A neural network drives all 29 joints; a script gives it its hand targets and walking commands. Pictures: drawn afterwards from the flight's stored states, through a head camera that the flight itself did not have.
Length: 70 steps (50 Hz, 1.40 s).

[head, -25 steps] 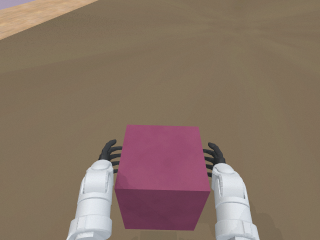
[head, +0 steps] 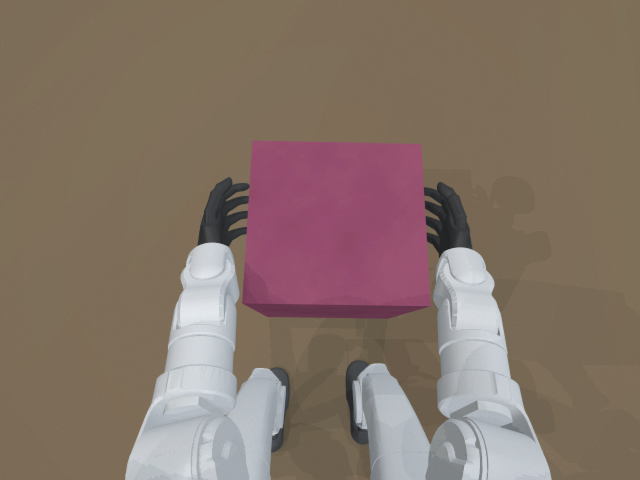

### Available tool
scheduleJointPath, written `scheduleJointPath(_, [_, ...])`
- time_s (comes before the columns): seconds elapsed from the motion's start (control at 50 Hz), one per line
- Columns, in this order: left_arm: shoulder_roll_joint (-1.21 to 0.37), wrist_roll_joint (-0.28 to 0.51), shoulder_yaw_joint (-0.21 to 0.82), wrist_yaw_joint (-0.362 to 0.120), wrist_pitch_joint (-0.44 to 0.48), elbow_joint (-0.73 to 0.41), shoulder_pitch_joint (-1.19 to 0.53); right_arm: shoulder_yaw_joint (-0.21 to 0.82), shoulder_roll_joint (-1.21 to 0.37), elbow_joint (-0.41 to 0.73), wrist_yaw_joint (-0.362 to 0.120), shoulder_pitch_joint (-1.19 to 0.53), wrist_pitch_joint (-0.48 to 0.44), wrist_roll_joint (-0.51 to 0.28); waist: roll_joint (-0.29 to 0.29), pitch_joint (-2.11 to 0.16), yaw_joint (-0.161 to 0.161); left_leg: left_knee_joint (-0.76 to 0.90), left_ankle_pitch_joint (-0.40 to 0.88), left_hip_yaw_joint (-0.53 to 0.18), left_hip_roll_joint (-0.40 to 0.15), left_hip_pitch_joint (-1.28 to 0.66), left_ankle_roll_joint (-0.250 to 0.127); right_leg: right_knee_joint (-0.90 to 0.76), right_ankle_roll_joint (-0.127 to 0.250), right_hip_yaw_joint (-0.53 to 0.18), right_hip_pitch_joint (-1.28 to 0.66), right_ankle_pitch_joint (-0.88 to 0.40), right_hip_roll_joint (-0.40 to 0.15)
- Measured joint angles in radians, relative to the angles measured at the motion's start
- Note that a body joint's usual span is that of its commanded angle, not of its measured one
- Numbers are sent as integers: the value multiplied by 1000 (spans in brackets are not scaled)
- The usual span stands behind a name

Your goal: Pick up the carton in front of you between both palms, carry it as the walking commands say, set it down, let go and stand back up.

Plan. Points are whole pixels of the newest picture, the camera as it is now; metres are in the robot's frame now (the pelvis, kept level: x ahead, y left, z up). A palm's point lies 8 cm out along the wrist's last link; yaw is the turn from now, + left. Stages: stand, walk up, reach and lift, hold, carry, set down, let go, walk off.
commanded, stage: set down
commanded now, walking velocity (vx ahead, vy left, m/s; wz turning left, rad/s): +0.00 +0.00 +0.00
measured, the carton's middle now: (331, 244) +0.40 -0.02 -0.16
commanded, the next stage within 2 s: none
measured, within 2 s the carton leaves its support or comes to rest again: rests again in 1.74 s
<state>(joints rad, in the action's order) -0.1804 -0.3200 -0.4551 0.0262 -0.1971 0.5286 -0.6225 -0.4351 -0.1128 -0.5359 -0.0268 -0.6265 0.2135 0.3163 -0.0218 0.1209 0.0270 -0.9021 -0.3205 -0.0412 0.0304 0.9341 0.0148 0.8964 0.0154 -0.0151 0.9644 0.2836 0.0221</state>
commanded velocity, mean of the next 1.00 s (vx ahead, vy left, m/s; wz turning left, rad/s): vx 0.00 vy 0.00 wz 0.00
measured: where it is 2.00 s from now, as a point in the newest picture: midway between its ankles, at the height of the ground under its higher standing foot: (316, 420)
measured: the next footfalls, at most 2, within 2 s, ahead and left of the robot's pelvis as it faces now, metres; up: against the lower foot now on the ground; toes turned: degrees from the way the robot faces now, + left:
none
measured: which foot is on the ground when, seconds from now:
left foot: down 0.00-1.00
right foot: down 0.00-1.00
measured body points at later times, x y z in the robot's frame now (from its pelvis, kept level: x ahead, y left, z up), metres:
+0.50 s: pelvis -0.01 +0.01 -0.13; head +0.25 -0.02 +0.24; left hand +0.46 +0.11 -0.22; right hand +0.45 -0.20 -0.22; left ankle +0.05 +0.13 -0.68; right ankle +0.07 -0.11 -0.68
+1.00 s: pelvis -0.04 +0.00 -0.24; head +0.30 -0.05 +0.05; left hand +0.50 +0.07 -0.37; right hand +0.49 -0.23 -0.37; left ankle +0.05 +0.13 -0.68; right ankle +0.07 -0.11 -0.68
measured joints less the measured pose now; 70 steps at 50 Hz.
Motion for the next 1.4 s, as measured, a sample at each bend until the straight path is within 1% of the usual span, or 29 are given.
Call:
scheduleJointPath(0.08, [13, 90, 54, 31, 26, -45, 12, 45, 29, 33, 8, -1, -23, -75, -5, -84, 8, -106, -34, 4, 12, 198, -1, 112, -5, -3, 200, 38, -7])
scheduleJointPath(0.14, [15, 120, 60, 42, 18, -58, 0, 50, 43, 34, 7, -20, -17, -98, -12, -149, 13, -179, -61, 4, 17, 311, -2, 184, -8, -3, 311, 65, -10])
scheduleJointPath(0.2, [7, 116, 39, 49, -4, -50, -31, 30, 52, 12, -3, -56, 3, -96, -20, -199, 17, -242, -84, 5, 19, 395, -3, 242, -10, -2, 393, 86, -10])
scheduleJointPath(0.28, [-6, 88, 2, 55, -34, -24, -84, -5, 69, -30, -20, -112, 32, -73, -27, -242, 22, -315, -108, 9, 23, 489, -6, 313, -13, -4, 487, 109, -11])
scheduleJointPath(0.4, [-6, 65, -22, 74, -50, 13, -164, -27, 107, -81, -35, -194, 49, -53, -27, -266, 30, -424, -136, 22, 28, 630, -7, 428, -17, -15, 634, 137, -12])
scheduleJointPath(0.64, [48, 121, -8, 117, -61, 51, -328, -9, 193, -131, -28, -370, 73, -96, -32, -222, 39, -673, -188, 35, 36, 900, 5, 687, -13, -21, 912, 188, -10])
scheduleJointPath(0.68, [57, 127, -10, 124, -66, 61, -360, -8, 204, -140, -22, -402, 81, -100, -34, -208, 40, -709, -194, 35, 37, 933, 8, 724, -11, -20, 947, 194, -10])
scheduleJointPath(0.88, [103, 127, -39, 127, -82, 122, -515, -2, 259, -187, -11, -548, 109, -99, -41, -117, 49, -853, -217, 34, 45, 1064, 27, 873, -2, -19, 1086, 212, -4])
scheduleJointPath(1.04, [146, 148, -35, 136, -80, 157, -624, 28, 312, -219, 0, -661, 117, -114, -48, -15, 57, -959, -238, 35, 53, 1144, 38, 981, 2, -22, 1174, 224, 4])
scheduleJointPath(1.22, [208, 222, 18, 168, -70, 198, -730, 95, 386, -271, 18, -785, 114, -170, -51, 130, 67, -1089, -275, 41, 58, 1201, 46, 1113, 4, -24, 1240, 253, 9])
scheduleJointPath(1.4, [272, 321, 100, 204, -58, 244, -806, 183, 459, -329, 31, -875, 101, -259, -51, 258, 87, -1195, -311, 48, 74, 1224, 53, 1227, 7, -29, 1267, 291, 2])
